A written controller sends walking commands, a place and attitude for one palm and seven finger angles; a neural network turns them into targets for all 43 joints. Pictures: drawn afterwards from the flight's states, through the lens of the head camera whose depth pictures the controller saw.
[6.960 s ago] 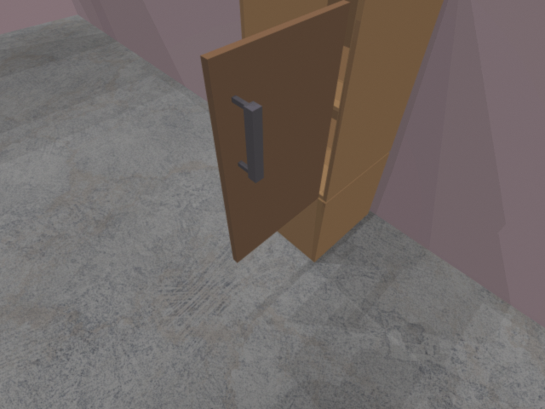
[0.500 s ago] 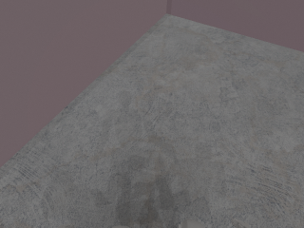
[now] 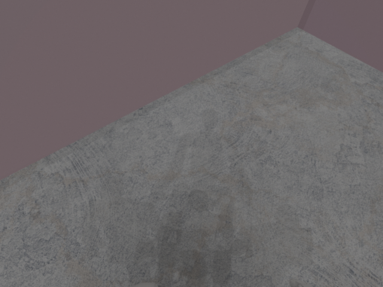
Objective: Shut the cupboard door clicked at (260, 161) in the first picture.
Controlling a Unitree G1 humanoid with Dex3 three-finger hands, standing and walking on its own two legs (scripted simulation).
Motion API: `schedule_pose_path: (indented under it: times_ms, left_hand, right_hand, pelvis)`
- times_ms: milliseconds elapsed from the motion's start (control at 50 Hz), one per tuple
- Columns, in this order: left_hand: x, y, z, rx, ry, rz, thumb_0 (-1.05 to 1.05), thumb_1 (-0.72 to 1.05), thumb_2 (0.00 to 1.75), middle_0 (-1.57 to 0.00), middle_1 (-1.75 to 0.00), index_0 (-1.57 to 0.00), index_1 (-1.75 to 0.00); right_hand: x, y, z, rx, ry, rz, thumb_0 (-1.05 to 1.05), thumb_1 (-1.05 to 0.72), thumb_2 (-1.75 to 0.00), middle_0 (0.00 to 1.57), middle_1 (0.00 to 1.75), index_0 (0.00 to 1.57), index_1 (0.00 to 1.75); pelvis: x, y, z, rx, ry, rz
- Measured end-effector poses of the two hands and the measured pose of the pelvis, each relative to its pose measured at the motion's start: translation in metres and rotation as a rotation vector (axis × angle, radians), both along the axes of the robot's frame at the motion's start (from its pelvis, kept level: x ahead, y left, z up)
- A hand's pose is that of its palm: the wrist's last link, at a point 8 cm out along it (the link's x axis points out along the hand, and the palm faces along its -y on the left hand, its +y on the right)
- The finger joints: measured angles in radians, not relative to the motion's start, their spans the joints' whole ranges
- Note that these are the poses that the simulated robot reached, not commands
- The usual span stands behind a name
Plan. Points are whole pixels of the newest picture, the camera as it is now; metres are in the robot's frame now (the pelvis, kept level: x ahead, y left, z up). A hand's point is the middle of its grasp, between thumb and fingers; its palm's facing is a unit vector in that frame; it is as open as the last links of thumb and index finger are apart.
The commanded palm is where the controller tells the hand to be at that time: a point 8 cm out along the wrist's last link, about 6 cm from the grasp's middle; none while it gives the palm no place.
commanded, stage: walk to a spot facing it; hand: left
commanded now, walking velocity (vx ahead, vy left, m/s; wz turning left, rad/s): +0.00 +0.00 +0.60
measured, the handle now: out of the picture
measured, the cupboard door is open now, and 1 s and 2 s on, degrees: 91 91 91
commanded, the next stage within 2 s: none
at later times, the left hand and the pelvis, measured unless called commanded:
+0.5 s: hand out of the picture +0.05 +0.15 -0.14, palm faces +0.27 -0.93 -0.26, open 7.4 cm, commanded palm none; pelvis +0.02 -0.05 +0.02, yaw +17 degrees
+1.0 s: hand out of the picture -0.01 +0.21 -0.14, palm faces +0.55 -0.80 -0.25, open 7.4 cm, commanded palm none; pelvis +0.02 -0.03 +0.02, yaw +33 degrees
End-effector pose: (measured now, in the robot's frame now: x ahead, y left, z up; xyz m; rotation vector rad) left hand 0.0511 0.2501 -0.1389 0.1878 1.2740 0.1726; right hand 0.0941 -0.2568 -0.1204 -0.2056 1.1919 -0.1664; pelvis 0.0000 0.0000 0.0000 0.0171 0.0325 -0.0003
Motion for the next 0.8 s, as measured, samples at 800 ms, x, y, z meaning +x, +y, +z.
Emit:
schedule_pose_path:
  times_ms: [800]
  left_hand:
    - [-0.122,-0.016,0.002,-0.001,0.046,0.511,0.01,0.91,0.90,-0.20,-0.30,-0.20,-0.30]
  right_hand:
    - [0.134,0.064,0.017,-0.027,-0.062,0.512,0.01,-0.90,-0.90,0.20,0.30,0.20,0.30]
  pelvis:
    - [0.013,-0.018,0.007,-0.019,-0.020,0.487]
